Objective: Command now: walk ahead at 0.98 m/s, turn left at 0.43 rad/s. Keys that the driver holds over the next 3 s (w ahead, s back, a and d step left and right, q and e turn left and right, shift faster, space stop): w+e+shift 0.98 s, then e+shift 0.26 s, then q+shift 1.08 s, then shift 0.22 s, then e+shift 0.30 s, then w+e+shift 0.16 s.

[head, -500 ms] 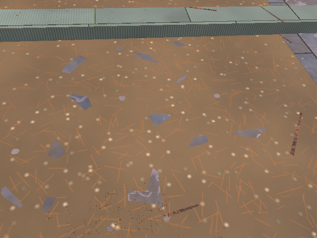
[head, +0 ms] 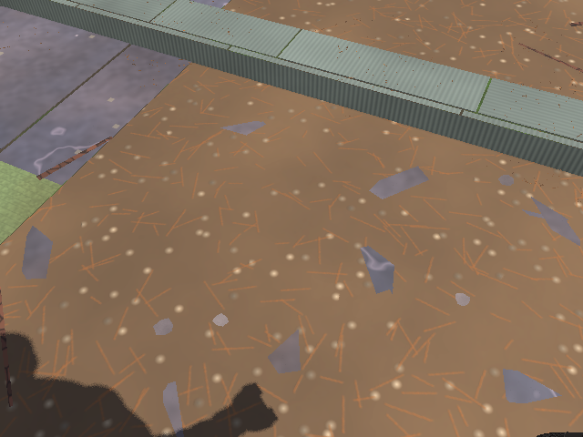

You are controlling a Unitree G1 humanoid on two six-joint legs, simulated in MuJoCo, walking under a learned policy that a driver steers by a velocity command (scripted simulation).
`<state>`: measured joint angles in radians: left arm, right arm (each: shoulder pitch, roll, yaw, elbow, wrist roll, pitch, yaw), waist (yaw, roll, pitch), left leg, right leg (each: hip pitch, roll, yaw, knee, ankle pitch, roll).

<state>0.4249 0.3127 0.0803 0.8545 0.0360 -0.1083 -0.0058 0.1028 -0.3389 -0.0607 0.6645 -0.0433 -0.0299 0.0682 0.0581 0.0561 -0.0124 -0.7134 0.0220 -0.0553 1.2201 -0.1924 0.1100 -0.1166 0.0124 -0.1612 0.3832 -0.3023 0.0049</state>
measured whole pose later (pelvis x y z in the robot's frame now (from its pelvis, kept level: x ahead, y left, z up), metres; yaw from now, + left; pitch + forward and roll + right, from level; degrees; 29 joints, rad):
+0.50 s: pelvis +0.45 +0.02 +0.00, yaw -13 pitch +1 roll +2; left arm 0.13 0.32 0.06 0.76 0.02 -0.01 -0.06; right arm 0.48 -0.30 -0.06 0.93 -0.02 -0.12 0.01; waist -0.04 -0.04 0.02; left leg 0.08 -0.03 0.24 0.26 -0.35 0.01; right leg -0.80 -0.11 -0.06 1.08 -0.02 -0.10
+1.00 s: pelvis +0.88 -0.14 +0.00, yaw -41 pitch +2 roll +1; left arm 0.47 0.31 0.08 0.84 -0.01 -0.07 -0.02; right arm -0.05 -0.25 0.03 0.58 -0.04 -0.06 0.02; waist 0.13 0.00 0.04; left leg -0.73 0.10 -0.08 0.66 0.03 -0.04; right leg 0.05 0.19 0.23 0.31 -0.35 -0.18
